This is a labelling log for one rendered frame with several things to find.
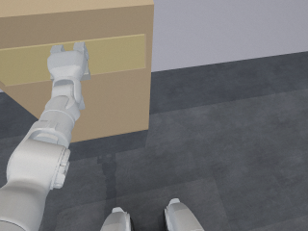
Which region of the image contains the left robot shin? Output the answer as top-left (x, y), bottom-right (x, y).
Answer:
top-left (112, 207), bottom-right (125, 213)

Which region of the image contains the left robot forearm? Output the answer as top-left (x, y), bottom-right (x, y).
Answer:
top-left (6, 76), bottom-right (82, 181)

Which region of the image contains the cabinet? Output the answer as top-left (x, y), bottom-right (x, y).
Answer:
top-left (0, 0), bottom-right (154, 143)

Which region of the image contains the robot right thigh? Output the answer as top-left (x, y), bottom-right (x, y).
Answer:
top-left (165, 202), bottom-right (204, 231)

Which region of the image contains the robot left hand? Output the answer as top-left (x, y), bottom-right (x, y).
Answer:
top-left (47, 41), bottom-right (90, 110)

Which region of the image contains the handle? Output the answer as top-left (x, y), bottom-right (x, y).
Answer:
top-left (50, 60), bottom-right (91, 82)

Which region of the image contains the robot left upper arm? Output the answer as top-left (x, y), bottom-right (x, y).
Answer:
top-left (0, 139), bottom-right (71, 231)

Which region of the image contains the drawer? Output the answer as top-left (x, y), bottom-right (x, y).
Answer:
top-left (0, 34), bottom-right (144, 86)

